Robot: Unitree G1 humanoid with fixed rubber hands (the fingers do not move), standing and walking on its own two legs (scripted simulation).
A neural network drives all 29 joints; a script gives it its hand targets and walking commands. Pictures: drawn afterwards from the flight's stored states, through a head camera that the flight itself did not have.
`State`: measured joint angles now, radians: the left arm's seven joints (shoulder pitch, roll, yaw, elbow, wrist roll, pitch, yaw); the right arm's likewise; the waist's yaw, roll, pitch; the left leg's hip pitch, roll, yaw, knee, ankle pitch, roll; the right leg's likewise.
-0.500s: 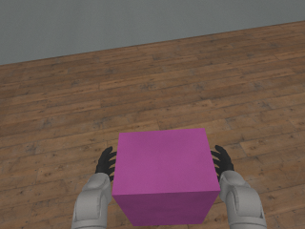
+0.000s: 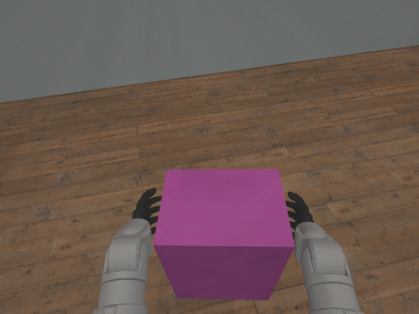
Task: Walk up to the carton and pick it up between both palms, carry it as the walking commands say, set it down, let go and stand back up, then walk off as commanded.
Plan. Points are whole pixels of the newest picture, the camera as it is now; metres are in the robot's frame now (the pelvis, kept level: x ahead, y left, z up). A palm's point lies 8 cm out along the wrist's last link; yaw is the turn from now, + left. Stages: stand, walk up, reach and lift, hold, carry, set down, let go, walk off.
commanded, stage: hold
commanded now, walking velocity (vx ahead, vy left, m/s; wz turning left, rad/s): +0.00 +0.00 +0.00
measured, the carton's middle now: (222, 240) +0.29 +0.01 -0.05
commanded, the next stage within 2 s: set down in 0.10 s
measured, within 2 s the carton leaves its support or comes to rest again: neither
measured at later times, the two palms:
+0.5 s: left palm (149, 214) +0.32 +0.16 +0.01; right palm (298, 221) +0.31 -0.15 +0.00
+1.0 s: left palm (150, 236) +0.32 +0.18 -0.08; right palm (283, 235) +0.32 -0.13 -0.08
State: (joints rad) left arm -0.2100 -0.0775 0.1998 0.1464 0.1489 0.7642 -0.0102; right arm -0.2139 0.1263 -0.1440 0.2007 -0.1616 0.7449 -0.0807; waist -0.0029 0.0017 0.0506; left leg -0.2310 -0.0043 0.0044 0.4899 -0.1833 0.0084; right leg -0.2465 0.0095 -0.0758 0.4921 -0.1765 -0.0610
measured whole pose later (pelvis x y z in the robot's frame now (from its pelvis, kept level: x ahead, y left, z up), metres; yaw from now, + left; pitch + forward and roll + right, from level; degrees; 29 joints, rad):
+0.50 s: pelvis +0.02 +0.00 +0.00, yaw +0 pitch -3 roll +0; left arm -0.30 -0.16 0.33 0.30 0.28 0.62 -0.06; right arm -0.27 0.13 -0.24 0.36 -0.24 0.59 -0.01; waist 0.00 0.00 0.09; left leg -0.23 -0.01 0.00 0.50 -0.22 0.01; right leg -0.24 0.01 -0.07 0.49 -0.20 -0.05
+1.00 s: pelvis +0.01 +0.02 -0.02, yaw +0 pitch +10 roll -1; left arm -0.31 -0.16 0.37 0.44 0.24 0.24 -0.05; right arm -0.33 0.12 -0.28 0.49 -0.23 0.25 -0.02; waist 0.00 0.02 0.09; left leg -0.63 -0.01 0.00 0.72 -0.27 0.03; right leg -0.62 0.01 -0.07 0.67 -0.23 -0.04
